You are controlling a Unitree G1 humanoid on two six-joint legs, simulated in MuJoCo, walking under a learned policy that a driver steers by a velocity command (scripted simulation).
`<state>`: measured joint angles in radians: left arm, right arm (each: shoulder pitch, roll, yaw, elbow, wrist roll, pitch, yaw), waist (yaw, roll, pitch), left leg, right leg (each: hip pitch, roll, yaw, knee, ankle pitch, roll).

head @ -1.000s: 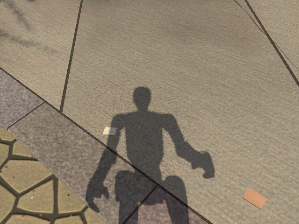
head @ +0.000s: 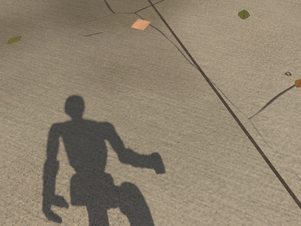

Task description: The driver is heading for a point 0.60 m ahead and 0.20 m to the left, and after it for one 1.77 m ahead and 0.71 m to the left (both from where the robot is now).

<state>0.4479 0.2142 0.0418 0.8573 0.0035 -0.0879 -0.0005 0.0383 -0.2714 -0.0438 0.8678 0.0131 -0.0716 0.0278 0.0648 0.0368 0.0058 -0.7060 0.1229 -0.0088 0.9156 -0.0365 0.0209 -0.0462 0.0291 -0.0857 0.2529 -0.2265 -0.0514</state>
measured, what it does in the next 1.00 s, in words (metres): walks ahead, turning left: left foot, then right foot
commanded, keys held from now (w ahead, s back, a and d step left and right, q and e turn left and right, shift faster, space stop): w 0.42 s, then no key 0.02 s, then q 0.56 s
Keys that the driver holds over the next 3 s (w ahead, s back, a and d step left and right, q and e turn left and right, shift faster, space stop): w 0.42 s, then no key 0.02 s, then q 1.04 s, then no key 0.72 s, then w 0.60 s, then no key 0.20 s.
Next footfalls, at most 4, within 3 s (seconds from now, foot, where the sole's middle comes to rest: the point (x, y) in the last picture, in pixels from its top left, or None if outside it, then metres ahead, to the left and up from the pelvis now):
0.22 left None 0.35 0.15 -0.79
0.72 right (181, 203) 0.61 -0.04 -0.79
1.12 left None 0.48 0.19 -0.79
1.62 right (171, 205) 0.60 0.00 -0.79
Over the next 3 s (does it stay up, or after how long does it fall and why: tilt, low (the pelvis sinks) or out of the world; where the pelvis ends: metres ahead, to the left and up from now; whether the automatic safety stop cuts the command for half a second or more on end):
stays up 0.70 0.27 -0.03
